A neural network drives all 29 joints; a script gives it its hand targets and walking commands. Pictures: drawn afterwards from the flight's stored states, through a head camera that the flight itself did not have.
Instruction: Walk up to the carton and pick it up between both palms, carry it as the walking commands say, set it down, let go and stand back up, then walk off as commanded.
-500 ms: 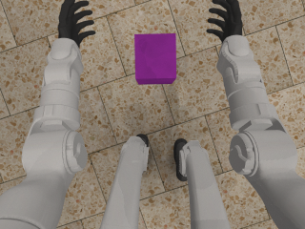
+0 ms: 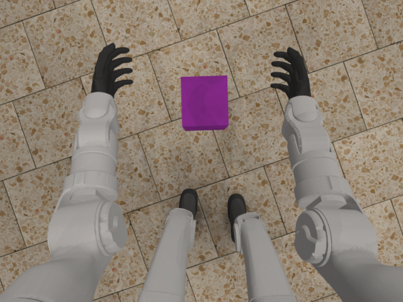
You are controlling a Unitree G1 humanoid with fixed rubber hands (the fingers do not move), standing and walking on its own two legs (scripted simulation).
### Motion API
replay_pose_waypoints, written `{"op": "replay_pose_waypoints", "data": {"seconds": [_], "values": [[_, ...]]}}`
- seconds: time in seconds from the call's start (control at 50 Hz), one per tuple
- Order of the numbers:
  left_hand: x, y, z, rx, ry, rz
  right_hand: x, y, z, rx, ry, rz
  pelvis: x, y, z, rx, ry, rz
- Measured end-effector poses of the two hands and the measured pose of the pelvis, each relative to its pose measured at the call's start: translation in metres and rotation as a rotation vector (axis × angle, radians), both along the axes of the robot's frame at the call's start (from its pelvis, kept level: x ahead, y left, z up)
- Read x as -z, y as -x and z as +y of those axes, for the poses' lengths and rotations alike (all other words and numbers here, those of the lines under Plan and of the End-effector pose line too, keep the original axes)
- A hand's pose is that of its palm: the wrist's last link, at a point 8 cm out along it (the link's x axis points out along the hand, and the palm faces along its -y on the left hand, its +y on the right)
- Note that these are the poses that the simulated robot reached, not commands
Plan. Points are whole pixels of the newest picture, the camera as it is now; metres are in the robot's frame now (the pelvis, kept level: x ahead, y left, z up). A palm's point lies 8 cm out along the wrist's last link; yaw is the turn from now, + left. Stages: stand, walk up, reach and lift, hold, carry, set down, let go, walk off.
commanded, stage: let go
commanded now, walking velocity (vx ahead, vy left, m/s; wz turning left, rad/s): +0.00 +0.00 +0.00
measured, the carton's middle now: (204, 105) +0.52 +0.04 -0.60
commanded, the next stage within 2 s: stand in 1.12 s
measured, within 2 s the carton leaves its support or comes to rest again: neither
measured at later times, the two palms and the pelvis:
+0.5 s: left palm (73, 193) +0.29 +0.21 -0.01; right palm (388, 195) +0.30 -0.22 -0.02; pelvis +0.05 -0.02 +0.07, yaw +0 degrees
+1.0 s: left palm (56, 251) +0.22 +0.21 +0.02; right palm out of the picture +0.23 -0.24 +0.02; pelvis +0.06 -0.02 +0.09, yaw +1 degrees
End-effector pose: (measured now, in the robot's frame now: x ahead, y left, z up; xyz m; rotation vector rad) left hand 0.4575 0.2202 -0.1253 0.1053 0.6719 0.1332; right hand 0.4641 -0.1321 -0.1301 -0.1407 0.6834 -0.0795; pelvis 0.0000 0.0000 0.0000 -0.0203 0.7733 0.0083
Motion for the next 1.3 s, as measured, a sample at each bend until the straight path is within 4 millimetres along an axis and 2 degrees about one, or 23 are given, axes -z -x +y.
{"op": "replay_pose_waypoints", "data": {"seconds": [0.12,0.36,0.58,0.68,0.8,0.96,1.12,1.18,1.3], "values": [[-0.015,0.038,0.005,0.031,-0.035,0.057,-0.016,0.037,-0.022,-0.003,0.036,0.033,-0.017,-0.013,-0.002,0.004,-0.007,-0.051],[-0.084,0.122,-0.001,0.053,-0.023,0.091,-0.084,0.112,-0.068,-0.016,0.025,0.064,-0.057,-0.038,-0.011,0.008,-0.023,-0.290],[-0.125,0.196,-0.008,0.057,-0.033,0.111,-0.122,0.192,-0.102,-0.009,0.034,0.105,-0.081,-0.056,-0.019,0.007,-0.025,-0.540],[-0.141,0.221,-0.008,0.063,-0.038,0.114,-0.139,0.219,-0.111,-0.019,0.040,0.099,-0.088,-0.064,-0.021,0.005,-0.028,-0.644],[-0.147,0.234,-0.008,0.071,-0.034,0.120,-0.150,0.234,-0.114,-0.032,0.036,0.100,-0.089,-0.066,-0.021,-0.002,-0.030,-0.753],[-0.146,0.236,-0.007,0.073,-0.029,0.132,-0.155,0.236,-0.110,-0.029,0.024,0.109,-0.087,-0.064,-0.018,-0.008,-0.032,-0.861],[-0.147,0.239,0.003,0.062,-0.063,0.149,-0.153,0.240,-0.107,-0.008,0.023,0.119,-0.086,-0.064,-0.012,-0.004,-0.030,-0.896],[-0.144,0.240,0.014,0.042,-0.113,0.123,-0.143,0.249,-0.116,-0.009,0.090,0.139,-0.085,-0.067,-0.010,-0.013,-0.038,-0.835],[-0.130,0.260,0.040,-0.025,-0.169,0.168,-0.121,0.269,-0.133,-0.010,0.147,0.248,-0.082,-0.081,-0.009,-0.041,-0.056,-0.740]]}}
